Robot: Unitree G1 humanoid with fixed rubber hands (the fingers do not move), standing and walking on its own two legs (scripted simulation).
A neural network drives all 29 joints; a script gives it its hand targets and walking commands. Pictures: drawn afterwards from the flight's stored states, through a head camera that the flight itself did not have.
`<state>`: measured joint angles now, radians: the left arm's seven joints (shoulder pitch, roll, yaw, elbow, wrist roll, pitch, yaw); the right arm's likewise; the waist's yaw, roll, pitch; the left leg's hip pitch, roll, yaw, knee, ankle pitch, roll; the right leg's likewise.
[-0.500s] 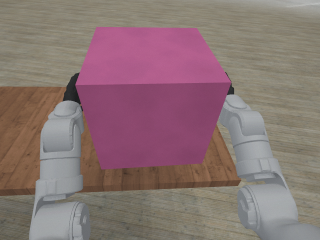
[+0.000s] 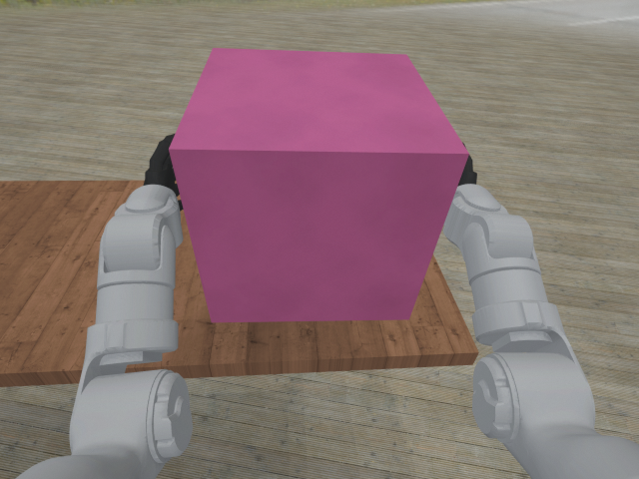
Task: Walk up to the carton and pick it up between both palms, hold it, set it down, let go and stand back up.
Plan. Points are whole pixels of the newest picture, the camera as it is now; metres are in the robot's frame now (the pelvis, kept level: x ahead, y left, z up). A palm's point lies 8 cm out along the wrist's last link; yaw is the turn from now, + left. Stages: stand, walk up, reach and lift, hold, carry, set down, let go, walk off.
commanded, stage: hold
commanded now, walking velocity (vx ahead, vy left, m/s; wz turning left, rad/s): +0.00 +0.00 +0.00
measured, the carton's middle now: (311, 184) +0.43 +0.01 +0.21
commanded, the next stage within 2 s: none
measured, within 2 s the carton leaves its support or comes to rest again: neither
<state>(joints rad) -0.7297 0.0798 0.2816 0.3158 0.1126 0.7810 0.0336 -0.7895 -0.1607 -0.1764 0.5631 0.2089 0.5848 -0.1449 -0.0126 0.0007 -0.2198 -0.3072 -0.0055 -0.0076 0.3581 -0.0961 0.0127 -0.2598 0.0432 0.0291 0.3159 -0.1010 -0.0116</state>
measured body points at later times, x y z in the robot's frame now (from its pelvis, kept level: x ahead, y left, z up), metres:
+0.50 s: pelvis +0.02 +0.00 +0.00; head -0.03 +0.01 +0.45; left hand +0.38 +0.20 +0.21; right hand +0.41 -0.16 +0.22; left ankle +0.06 +0.11 -0.75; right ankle +0.04 -0.11 -0.75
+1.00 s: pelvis +0.01 +0.00 +0.00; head -0.05 +0.01 +0.45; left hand +0.38 +0.19 +0.22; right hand +0.40 -0.17 +0.22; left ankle +0.06 +0.11 -0.75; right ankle +0.04 -0.11 -0.75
